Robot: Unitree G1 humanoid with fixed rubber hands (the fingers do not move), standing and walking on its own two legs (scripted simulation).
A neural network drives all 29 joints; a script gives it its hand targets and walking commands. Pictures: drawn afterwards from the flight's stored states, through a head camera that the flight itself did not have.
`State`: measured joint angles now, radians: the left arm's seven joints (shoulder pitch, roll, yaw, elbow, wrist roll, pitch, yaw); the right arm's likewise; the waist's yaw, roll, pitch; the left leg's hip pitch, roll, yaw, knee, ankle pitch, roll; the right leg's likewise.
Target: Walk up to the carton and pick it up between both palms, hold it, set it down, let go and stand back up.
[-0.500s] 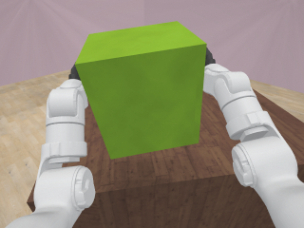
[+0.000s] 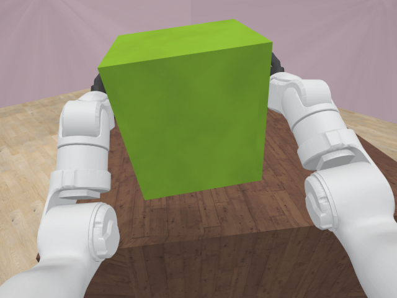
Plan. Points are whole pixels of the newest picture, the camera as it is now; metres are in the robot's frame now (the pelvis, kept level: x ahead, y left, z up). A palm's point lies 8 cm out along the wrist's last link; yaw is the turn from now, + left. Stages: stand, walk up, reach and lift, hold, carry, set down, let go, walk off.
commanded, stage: hold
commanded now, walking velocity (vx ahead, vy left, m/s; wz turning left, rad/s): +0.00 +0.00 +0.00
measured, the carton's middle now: (190, 107) +0.38 +0.00 +0.30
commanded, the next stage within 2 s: none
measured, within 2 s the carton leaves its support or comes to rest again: neither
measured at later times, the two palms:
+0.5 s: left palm (100, 108) +0.38 +0.16 +0.30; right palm (270, 91) +0.38 -0.15 +0.33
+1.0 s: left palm (100, 104) +0.37 +0.16 +0.31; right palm (271, 88) +0.38 -0.15 +0.33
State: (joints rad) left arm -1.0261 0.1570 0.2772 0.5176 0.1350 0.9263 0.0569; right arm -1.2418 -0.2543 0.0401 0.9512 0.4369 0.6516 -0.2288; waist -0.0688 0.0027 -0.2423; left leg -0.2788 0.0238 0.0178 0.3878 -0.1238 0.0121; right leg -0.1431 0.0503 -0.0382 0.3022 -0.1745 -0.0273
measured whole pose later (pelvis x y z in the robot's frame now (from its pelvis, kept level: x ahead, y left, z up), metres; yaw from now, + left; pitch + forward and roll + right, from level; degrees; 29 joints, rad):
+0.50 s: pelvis +0.01 +0.00 +0.00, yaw +0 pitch -1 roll -2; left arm -0.94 0.13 0.27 0.39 0.14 0.96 0.07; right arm -1.16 -0.26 0.08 0.84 0.48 0.68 -0.25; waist -0.08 0.01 -0.23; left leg -0.24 0.02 0.00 0.40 -0.15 0.01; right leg -0.09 0.05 -0.03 0.28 -0.19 -0.02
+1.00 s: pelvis +0.01 +0.00 +0.00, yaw +0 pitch +0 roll -2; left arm -1.00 0.14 0.28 0.49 0.14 0.94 0.06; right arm -1.21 -0.26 0.05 0.92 0.45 0.68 -0.23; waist -0.07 0.01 -0.25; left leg -0.26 0.02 0.00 0.40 -0.14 0.01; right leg -0.11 0.06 -0.02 0.29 -0.18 -0.03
